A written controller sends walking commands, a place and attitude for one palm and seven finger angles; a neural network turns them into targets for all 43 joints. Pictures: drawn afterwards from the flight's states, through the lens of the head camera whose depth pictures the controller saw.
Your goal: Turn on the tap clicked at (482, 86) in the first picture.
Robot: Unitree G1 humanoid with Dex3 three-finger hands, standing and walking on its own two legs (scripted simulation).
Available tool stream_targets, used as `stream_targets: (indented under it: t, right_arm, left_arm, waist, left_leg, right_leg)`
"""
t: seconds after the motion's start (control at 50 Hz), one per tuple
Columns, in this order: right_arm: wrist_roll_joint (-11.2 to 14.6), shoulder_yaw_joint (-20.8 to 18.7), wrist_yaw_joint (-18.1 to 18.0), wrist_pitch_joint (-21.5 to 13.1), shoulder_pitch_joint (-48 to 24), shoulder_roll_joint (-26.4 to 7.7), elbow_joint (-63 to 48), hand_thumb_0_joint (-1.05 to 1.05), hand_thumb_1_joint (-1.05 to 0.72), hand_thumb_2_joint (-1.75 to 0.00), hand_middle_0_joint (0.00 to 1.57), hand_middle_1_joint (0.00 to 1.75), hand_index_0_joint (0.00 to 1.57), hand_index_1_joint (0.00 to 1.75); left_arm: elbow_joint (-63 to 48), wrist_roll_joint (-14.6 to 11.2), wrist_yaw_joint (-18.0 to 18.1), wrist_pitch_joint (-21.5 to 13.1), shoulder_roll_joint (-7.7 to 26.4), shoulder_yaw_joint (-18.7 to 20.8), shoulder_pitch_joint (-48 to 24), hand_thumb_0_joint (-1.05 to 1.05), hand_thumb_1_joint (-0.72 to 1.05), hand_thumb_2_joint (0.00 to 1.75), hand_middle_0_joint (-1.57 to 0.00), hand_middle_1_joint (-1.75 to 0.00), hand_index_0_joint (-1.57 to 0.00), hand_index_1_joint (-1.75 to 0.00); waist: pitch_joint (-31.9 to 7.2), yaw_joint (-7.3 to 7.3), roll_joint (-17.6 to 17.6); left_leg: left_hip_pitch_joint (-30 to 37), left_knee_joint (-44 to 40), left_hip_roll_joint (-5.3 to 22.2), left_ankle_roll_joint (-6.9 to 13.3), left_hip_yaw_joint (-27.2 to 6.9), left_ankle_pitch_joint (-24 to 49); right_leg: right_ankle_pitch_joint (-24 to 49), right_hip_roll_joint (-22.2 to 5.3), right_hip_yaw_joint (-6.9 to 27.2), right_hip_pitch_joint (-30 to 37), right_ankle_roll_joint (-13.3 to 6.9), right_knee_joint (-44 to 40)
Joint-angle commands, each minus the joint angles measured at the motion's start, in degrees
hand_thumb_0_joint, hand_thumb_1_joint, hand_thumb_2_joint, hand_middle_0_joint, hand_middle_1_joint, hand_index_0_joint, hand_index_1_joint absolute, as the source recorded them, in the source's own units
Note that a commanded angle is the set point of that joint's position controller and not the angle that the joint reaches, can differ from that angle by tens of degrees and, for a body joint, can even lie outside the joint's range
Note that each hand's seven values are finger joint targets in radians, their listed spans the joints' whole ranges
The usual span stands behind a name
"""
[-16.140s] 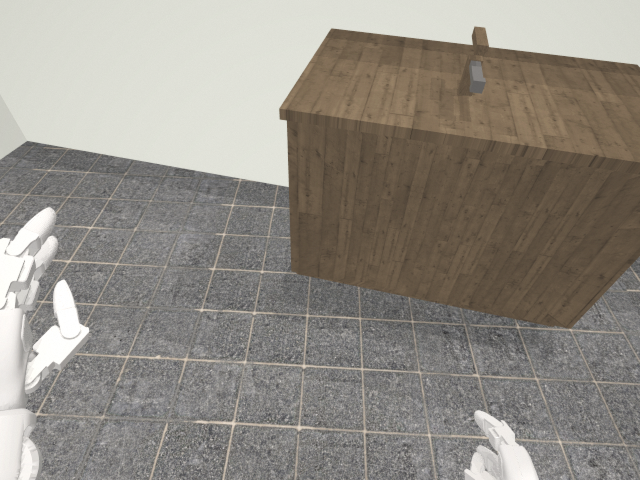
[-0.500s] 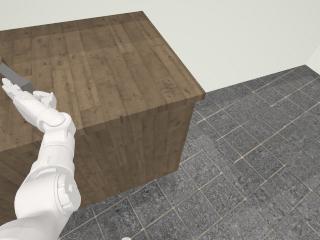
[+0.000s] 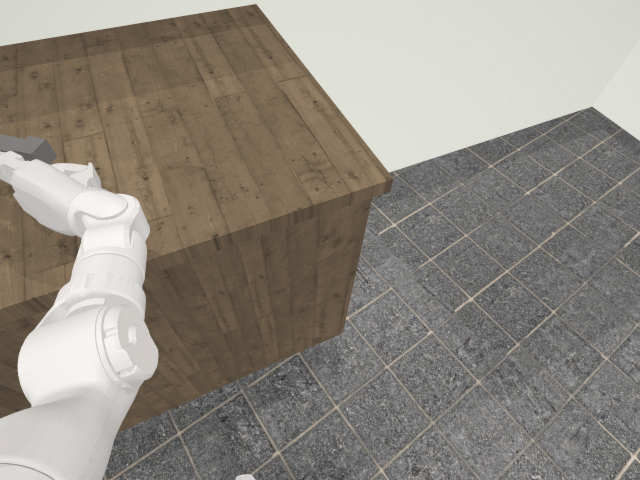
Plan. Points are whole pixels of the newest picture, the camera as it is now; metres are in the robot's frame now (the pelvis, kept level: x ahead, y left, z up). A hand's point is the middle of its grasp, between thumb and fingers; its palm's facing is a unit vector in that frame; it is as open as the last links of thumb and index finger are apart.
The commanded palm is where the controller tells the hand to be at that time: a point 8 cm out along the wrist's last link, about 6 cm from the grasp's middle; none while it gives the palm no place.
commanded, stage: push the lever round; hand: left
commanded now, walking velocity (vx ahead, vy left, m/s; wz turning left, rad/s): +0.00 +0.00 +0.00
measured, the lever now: (36, 153) +0.51 +0.32 +0.12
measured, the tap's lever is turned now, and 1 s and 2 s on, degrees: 52 78 78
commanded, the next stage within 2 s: lift the hand up off the lever in 0.54 s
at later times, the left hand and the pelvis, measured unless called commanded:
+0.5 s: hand (91, 164) +0.51 +0.27 +0.10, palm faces +0.85 -0.52 -0.13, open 8.1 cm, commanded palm +0.47 +0.27 +0.11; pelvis +0.02 +0.00 +0.00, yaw +0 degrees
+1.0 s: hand (85, 150) +0.52 +0.27 +0.12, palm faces +0.84 -0.53 -0.11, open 7.9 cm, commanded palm +0.46 +0.28 +0.13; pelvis +0.02 +0.01 +0.00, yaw -1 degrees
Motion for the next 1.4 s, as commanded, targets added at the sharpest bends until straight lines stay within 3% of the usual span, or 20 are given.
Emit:
stream_targets:
  t: [0.0,0.08,0.26,0.3,0.34,0.4,0.58,0.62,0.66,0.8,0.86,0.94,1.02,1.1,1.14,1.18,1.24,1.3,1.34,1.38]
  right_arm:
    - [-0.17,-2.52,-0.37,-1.24,6.49,-8.75,-3.85,0.00,-0.90,-0.90,0.20,0.30,0.20,0.30]
    - [0.00,-2.67,-0.39,-1.15,7.26,-8.95,-4.25,0.00,-0.90,-0.90,0.20,0.30,0.20,0.30]
    - [0.01,-2.88,-0.02,-1.29,7.85,-8.84,-3.43,0.00,-0.90,-0.90,0.20,0.30,0.20,0.30]
    - [-0.22,-2.92,0.00,-1.39,8.18,-9.26,-2.96,0.00,-0.90,-0.90,0.20,0.30,0.20,0.30]
    - [-0.28,-3.07,-0.07,-1.35,8.24,-9.38,-2.97,0.00,-0.90,-0.90,0.20,0.30,0.20,0.30]
    - [-0.45,-2.88,0.16,-1.26,8.52,-9.29,-2.79,0.00,-0.90,-0.90,0.20,0.30,0.20,0.30]
    - [-0.84,-2.54,0.43,-1.34,10.10,-9.75,-3.08,0.00,-0.90,-0.90,0.20,0.30,0.20,0.30]
    - [-0.84,-2.44,0.51,-1.43,10.51,-9.88,-3.20,0.00,-0.90,-0.90,0.20,0.30,0.20,0.30]
    - [-0.72,-2.51,0.64,-1.34,11.08,-9.89,-3.81,0.00,-0.90,-0.90,0.20,0.30,0.20,0.30]
    - [-0.31,-2.70,0.99,-1.40,10.36,-9.47,-3.60,0.00,-0.90,-0.90,0.20,0.30,0.20,0.30]
    - [-0.30,-2.80,0.91,-1.66,10.45,-9.75,-2.99,0.00,-0.90,-0.90,0.20,0.30,0.20,0.30]
    - [-0.29,-2.97,0.89,-1.74,10.34,-9.77,-2.83,0.00,-0.90,-0.90,0.20,0.30,0.20,0.30]
    - [-0.09,-2.90,1.19,-1.93,9.58,-9.67,-2.57,0.00,-0.90,-0.90,0.20,0.30,0.20,0.30]
    - [0.00,-2.88,0.99,-1.88,9.17,-9.67,-2.81,0.00,-0.90,-0.90,0.20,0.30,0.20,0.30]
    - [-0.04,-2.93,0.91,-1.76,8.94,-9.61,-2.98,0.00,-0.90,-0.90,0.20,0.30,0.20,0.30]
    - [0.06,-2.87,0.98,-1.81,8.27,-9.30,-2.95,0.00,-0.90,-0.90,0.20,0.30,0.20,0.30]
    - [0.15,-2.98,0.67,-1.89,7.53,-9.37,-2.88,0.00,-0.90,-0.90,0.20,0.30,0.20,0.30]
    - [0.34,-2.80,0.34,-2.00,6.57,-9.21,-2.57,0.00,-0.90,-0.90,0.20,0.30,0.20,0.30]
    - [0.17,-2.85,0.11,-2.19,6.63,-9.30,-2.41,0.00,-0.90,-0.90,0.20,0.30,0.20,0.30]
    - [0.21,-2.72,0.11,-2.22,6.27,-8.97,-2.29,0.00,-0.90,-0.90,0.20,0.30,0.20,0.30]
  left_arm:
    - [-10.60,2.43,-1.06,-2.21,14.32,-2.24,-25.64,0.00,0.90,0.90,-0.15,-0.15,-0.15,-0.15]
    - [-12.44,2.20,-1.47,-2.75,16.75,-0.49,-25.29,0.00,0.90,0.90,-0.15,-0.15,-0.15,-0.15]
    - [-14.70,1.88,-2.57,-3.23,13.69,-2.90,-25.94,0.00,0.90,0.90,-0.15,-0.15,-0.15,-0.15]
    - [-14.76,1.97,-2.41,-3.31,14.16,-3.06,-28.45,0.00,0.90,0.90,-0.15,-0.15,-0.15,-0.15]
    - [-15.62,1.84,-2.14,-3.48,16.40,-0.99,-27.97,0.00,0.90,0.90,-0.15,-0.15,-0.15,-0.15]
    - [-12.36,2.21,-2.14,-2.73,14.87,-2.12,-27.66,0.00,0.90,0.90,-0.15,-0.15,-0.15,-0.15]
    - [-9.54,3.75,-1.39,-2.35,18.00,-1.38,-32.47,0.00,0.90,0.90,-0.15,-0.15,-0.15,-0.15]
    - [-7.75,3.92,-1.39,-2.17,19.62,-0.25,-31.95,0.00,0.90,0.90,-0.15,-0.15,-0.15,-0.15]
    - [-10.95,3.86,-1.52,-2.75,21.42,1.01,-31.84,0.00,0.90,0.90,-0.15,-0.15,-0.15,-0.15]
    - [-13.54,2.81,-2.00,-2.55,17.62,-1.00,-29.79,0.00,0.90,0.90,-0.15,-0.15,-0.15,-0.15]
    - [-12.32,2.40,-1.90,-2.03,18.15,-0.18,-29.24,0.00,0.90,0.90,-0.15,-0.15,-0.15,-0.15]
    - [-14.62,2.35,-2.06,-1.79,18.50,0.08,-28.86,0.00,0.90,0.90,-0.15,-0.15,-0.15,-0.15]
    - [-12.69,1.53,-2.42,-0.59,13.98,-2.87,-27.46,0.00,0.90,0.90,-0.15,-0.15,-0.15,-0.15]
    - [-13.22,1.01,-2.16,-0.07,15.54,-1.18,-27.60,0.00,0.90,0.90,-0.15,-0.15,-0.15,-0.15]
    - [-15.55,1.47,-1.98,-0.22,16.46,-0.34,-26.84,0.00,0.90,0.90,-0.15,-0.15,-0.15,-0.15]
    - [-16.44,1.84,-1.94,0.00,13.91,-2.68,-27.61,0.00,0.90,0.90,-0.15,-0.15,-0.15,-0.15]
    - [-16.97,1.46,-2.04,0.33,13.59,-2.67,-27.58,0.00,0.90,0.90,-0.15,-0.15,-0.15,-0.15]
    - [-15.48,1.28,-2.19,1.16,11.90,-4.55,-29.42,0.00,0.90,0.90,-0.15,-0.15,-0.15,-0.15]
    - [-17.64,1.29,-1.86,1.06,13.09,-3.66,-31.19,0.00,0.90,0.90,-0.15,-0.15,-0.15,-0.15]
    - [-16.56,1.53,-1.52,1.51,12.70,-3.93,-30.65,0.00,0.90,0.90,-0.15,-0.15,-0.15,-0.15]
  waist:
    - [-18.66,-0.89,0.54]
    - [-20.24,-0.38,0.37]
    - [-19.41,-1.43,3.89]
    - [-19.25,-2.08,3.03]
    - [-21.22,-1.25,4.32]
    - [-19.25,-2.00,1.98]
    - [-21.17,-2.84,3.53]
    - [-20.83,-2.86,2.10]
    - [-24.37,-1.59,4.68]
    - [-22.45,-1.42,5.44]
    - [-20.52,-1.46,3.65]
    - [-21.98,-0.88,5.48]
    - [-18.70,-1.26,3.62]
    - [-18.85,-0.82,1.90]
    - [-20.13,0.15,4.37]
    - [-19.17,-0.57,3.94]
    - [-18.74,-0.32,3.99]
    - [-16.70,-1.29,2.05]
    - [-18.69,-0.68,4.40]
    - [-18.83,-0.78,3.36]
  left_leg:
    - [13.13,-2.28,-1.65,3.85,1.42,14.73]
    - [13.11,-2.18,-1.68,3.95,1.67,15.83]
    - [17.44,-1.44,-1.45,3.70,1.40,20.38]
    - [17.58,-1.47,-1.35,3.69,1.02,20.07]
    - [18.41,-1.32,-1.41,3.58,0.97,20.91]
    - [16.92,-1.10,-1.39,3.68,1.00,20.91]
    - [16.34,-0.49,-1.05,3.61,0.60,20.82]
    - [14.41,-0.13,-1.08,3.80,0.89,20.22]
    - [16.75,-0.23,-0.99,3.55,0.79,22.64]
    - [19.15,-1.25,-0.78,3.37,1.10,23.52]
    - [18.30,-2.20,-0.81,3.40,0.84,22.14]
    - [20.45,-2.59,-0.88,3.32,0.93,23.46]
    - [20.68,-3.63,-0.81,3.14,0.75,22.93]
    - [19.81,-4.21,-1.08,3.37,1.10,22.47]
    - [21.43,-4.20,-1.08,3.17,1.09,24.29]
    - [22.33,-4.22,-0.83,3.09,1.02,25.07]
    - [22.68,-4.70,-0.90,2.93,0.74,24.29]
    - [21.35,-5.16,-1.04,3.06,0.84,21.69]
    - [23.42,-5.33,-1.01,2.80,0.37,22.79]
    - [23.01,-5.17,-0.99,2.83,0.53,22.96]
  right_leg:
    - [20.75,-0.71,3.32,7.37,2.83,-6.43]
    - [23.32,-0.93,3.71,9.46,3.11,-6.26]
    - [25.39,-0.39,2.98,7.19,2.72,-5.83]
    - [24.62,-0.33,2.87,6.42,2.71,-5.86]
    - [25.03,-0.34,2.96,7.21,2.54,-5.58]
    - [25.17,-0.20,2.60,6.28,2.71,-5.46]
    - [23.92,-0.19,2.76,4.17,2.70,-4.96]
    - [24.99,-0.34,2.98,5.17,2.97,-5.00]
    - [26.42,-0.30,3.09,6.56,2.77,-4.57]
    - [25.73,0.27,2.57,7.25,2.58,-5.89]
    - [24.41,0.37,2.23,7.33,2.54,-6.34]
    - [25.29,0.29,2.26,8.52,2.35,-6.78]
    - [23.48,0.56,1.75,7.41,2.27,-7.69]
    - [24.63,0.30,1.96,9.46,2.46,-8.12]
    - [25.65,0.19,1.98,9.95,2.21,-7.81]
    - [25.51,0.24,1.82,9.03,2.28,-7.96]
    - [24.57,0.22,1.75,9.18,2.14,-8.13]
    - [23.12,0.17,1.78,8.73,2.27,-8.77]
    - [22.99,0.16,1.76,8.53,2.04,-8.59]
    - [23.46,0.12,1.77,8.85,2.12,-8.62]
